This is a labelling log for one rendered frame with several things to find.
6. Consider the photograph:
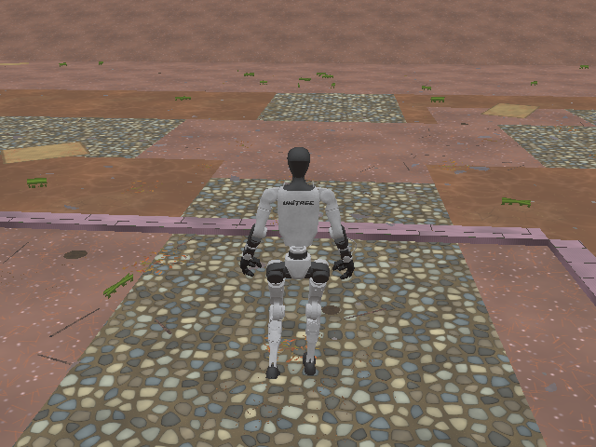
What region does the robot left hand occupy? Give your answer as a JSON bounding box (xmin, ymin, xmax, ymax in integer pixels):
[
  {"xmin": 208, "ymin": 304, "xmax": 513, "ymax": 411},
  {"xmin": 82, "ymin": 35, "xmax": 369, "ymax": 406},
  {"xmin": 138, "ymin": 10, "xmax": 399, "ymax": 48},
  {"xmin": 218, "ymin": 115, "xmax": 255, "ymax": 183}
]
[{"xmin": 240, "ymin": 257, "xmax": 262, "ymax": 277}]

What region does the robot left upper arm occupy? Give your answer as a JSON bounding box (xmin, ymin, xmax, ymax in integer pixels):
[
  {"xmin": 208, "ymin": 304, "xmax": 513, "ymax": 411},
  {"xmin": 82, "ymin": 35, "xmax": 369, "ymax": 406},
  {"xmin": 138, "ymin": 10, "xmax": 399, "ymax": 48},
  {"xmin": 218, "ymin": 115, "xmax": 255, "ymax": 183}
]
[{"xmin": 252, "ymin": 187, "xmax": 279, "ymax": 238}]

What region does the left robot foot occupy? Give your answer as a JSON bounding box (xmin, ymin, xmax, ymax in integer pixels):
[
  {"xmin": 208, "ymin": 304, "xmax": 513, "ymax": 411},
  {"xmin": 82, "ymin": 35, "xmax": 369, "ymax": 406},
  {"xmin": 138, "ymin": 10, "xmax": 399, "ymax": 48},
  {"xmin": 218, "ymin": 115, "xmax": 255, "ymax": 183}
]
[{"xmin": 265, "ymin": 364, "xmax": 280, "ymax": 379}]

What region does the robot right upper arm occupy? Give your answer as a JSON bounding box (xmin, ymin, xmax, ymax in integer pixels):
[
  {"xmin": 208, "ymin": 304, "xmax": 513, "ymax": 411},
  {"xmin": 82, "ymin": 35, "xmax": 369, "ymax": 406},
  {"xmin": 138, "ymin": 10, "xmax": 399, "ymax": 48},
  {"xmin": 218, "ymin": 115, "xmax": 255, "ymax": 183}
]
[{"xmin": 318, "ymin": 187, "xmax": 344, "ymax": 239}]

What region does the robot right hand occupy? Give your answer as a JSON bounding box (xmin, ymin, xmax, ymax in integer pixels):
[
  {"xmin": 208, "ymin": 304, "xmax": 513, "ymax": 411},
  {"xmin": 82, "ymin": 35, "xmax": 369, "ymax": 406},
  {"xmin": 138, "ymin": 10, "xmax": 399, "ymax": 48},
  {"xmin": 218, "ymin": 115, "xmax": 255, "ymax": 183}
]
[{"xmin": 332, "ymin": 260, "xmax": 355, "ymax": 279}]

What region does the right robot forearm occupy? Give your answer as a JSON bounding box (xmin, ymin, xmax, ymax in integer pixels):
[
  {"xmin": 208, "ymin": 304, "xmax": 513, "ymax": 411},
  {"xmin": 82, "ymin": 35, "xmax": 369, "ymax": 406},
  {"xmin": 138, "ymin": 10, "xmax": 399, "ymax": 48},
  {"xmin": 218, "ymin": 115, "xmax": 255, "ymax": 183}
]
[{"xmin": 334, "ymin": 225, "xmax": 353, "ymax": 263}]

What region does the left robot thigh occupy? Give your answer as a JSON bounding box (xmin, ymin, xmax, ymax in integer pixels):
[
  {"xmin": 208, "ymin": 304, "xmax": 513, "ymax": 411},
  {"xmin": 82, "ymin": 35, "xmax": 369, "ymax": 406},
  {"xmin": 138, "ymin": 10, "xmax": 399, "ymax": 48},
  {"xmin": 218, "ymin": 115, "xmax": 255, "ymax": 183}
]
[{"xmin": 266, "ymin": 260, "xmax": 285, "ymax": 320}]

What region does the left robot forearm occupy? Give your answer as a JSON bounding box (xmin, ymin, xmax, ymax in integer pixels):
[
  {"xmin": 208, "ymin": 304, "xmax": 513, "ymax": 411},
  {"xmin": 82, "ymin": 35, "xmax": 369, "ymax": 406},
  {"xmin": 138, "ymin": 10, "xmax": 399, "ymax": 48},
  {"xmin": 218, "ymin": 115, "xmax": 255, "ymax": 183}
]
[{"xmin": 242, "ymin": 224, "xmax": 261, "ymax": 260}]

